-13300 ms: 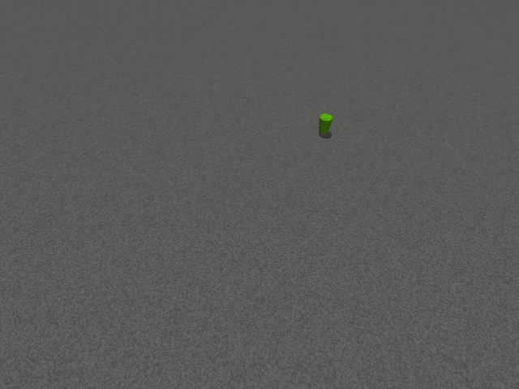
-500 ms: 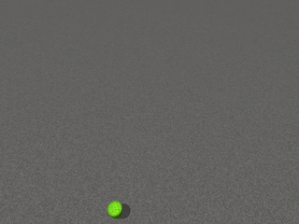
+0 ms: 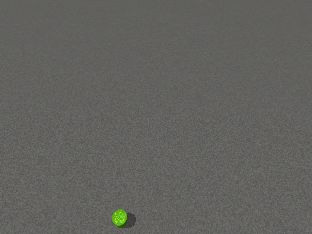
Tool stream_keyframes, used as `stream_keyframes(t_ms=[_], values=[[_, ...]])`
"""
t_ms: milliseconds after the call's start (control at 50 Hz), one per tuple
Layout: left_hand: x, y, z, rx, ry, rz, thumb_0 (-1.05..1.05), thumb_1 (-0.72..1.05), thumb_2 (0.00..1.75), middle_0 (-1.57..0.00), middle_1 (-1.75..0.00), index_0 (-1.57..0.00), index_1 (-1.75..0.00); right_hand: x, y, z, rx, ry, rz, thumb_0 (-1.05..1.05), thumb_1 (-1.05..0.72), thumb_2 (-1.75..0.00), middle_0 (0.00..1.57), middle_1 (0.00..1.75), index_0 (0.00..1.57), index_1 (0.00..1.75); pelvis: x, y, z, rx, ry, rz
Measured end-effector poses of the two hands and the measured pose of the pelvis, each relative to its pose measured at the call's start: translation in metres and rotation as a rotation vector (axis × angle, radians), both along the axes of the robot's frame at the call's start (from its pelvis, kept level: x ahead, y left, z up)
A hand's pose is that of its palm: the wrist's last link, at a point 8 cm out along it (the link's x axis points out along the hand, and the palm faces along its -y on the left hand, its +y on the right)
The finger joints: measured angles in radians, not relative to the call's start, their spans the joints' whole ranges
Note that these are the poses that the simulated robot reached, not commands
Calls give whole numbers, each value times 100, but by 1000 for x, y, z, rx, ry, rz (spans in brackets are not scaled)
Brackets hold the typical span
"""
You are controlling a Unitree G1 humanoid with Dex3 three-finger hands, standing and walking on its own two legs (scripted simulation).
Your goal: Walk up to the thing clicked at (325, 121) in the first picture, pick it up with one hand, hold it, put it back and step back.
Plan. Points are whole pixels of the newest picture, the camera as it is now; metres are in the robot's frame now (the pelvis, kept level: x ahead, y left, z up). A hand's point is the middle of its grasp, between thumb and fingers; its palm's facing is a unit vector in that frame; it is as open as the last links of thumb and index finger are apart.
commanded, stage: stand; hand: left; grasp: from above
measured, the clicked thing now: (120, 219) +0.36 +0.19 -0.73
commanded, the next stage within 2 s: rise first in 0.50 s
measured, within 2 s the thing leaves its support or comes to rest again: neither
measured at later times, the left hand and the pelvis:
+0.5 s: hand out of the picture +0.07 +0.25 -0.16, palm faces -0.03 -0.94 -0.35, open 7.4 cm; pelvis +0.00 +0.00 +0.00, yaw +0 degrees
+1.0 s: hand out of the picture +0.14 +0.25 -0.19, palm faces -0.09 -0.92 -0.39, open 12.0 cm; pelvis -0.01 +0.00 -0.04, yaw +1 degrees
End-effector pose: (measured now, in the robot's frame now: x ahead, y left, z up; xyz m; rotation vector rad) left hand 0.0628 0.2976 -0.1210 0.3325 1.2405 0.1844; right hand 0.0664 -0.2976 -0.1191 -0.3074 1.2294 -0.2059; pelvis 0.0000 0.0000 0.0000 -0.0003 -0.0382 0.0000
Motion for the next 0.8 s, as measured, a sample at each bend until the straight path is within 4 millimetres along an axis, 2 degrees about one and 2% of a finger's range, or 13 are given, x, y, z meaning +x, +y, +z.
stream_keyframes(t_ms=[620, 700, 800], values=[[-2, -1, 2, 6, -4, 10, 0, 90, 90, -20, -30, -20, -30, 2, -1, -1, 3, -6, 7, 1, -90, -90, 20, 30, 21, 30, 0, -2, 0, 1, -3, 7], [22, -6, 0, -4, -107, 54, 1, 83, 91, -21, -37, -19, -37, 10, 7, -1, 9, -97, 21, 1, -92, -91, 20, 30, 21, 30, -8, -4, -6, -2, 45, 25], [65, -7, -11, -19, -161, 10, 1, 60, 91, -19, -58, -18, -57, 13, 22, -9, 34, -150, 20, 1, -94, -92, 20, 30, 21, 30, -17, -8, -18, -7, 125, 23]])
